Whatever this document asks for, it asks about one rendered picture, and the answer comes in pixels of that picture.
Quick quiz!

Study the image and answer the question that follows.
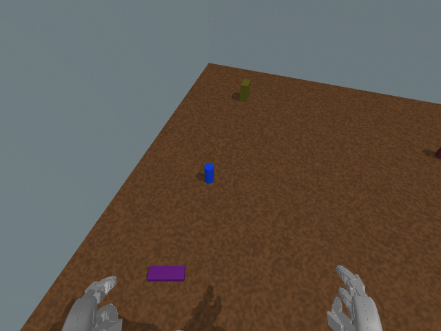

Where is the right robot hand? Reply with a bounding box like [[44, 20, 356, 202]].
[[327, 265, 382, 331]]

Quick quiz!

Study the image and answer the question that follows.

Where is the left robot hand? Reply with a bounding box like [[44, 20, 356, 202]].
[[62, 276, 123, 331]]

